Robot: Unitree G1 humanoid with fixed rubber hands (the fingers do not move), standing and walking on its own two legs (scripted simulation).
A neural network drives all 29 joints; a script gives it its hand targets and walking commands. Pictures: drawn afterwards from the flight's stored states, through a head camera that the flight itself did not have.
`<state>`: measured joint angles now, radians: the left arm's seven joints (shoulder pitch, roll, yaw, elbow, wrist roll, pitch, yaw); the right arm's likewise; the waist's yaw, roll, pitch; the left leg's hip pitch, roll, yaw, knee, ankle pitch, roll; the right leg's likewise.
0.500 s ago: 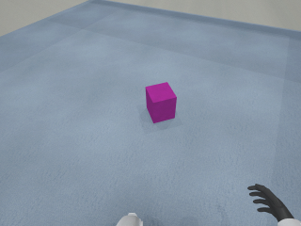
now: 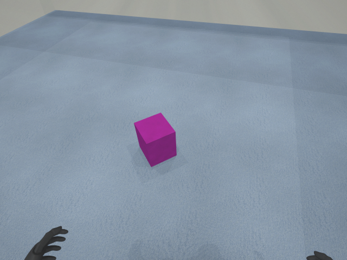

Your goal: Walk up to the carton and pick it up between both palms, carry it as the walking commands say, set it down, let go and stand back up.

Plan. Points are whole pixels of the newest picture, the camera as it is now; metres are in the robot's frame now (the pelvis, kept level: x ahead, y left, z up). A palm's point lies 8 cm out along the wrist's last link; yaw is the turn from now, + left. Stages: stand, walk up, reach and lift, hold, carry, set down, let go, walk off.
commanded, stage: walk up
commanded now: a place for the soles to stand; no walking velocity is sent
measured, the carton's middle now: (156, 139) +1.00 +0.14 -0.62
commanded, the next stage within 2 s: none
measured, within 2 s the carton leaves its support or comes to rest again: neither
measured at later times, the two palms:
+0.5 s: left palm (54, 190) +0.34 +0.35 -0.05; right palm (290, 185) +0.30 -0.28 -0.02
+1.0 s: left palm (55, 154) +0.47 +0.40 -0.06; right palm (250, 123) +0.53 -0.25 -0.03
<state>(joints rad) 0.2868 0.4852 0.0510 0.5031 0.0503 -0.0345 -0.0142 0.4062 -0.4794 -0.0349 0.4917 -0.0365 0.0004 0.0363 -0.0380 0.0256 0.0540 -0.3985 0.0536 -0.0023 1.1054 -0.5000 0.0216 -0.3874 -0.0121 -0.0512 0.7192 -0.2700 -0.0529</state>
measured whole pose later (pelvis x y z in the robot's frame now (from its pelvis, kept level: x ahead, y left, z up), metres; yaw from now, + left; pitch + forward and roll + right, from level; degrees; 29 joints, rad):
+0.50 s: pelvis +0.21 +0.05 +0.02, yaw +0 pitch -4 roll +0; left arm 0.31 0.47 0.02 0.53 0.04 0.00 -0.06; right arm 0.41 -0.48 -0.04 0.46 -0.04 -0.04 0.01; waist -0.03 -0.06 0.08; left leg -0.22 0.04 0.07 0.60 -0.30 0.01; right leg -0.47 -0.07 -0.03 0.89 -0.39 -0.04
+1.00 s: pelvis +0.40 +0.06 +0.00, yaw +2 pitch -5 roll +1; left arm 0.38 0.51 0.04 0.54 0.05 0.02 -0.03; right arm 0.36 -0.46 -0.05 0.46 -0.04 -0.02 0.00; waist 0.03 -0.05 0.09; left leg -0.30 0.02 0.06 0.71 -0.32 0.02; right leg -0.43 -0.05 0.01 1.19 -0.47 -0.04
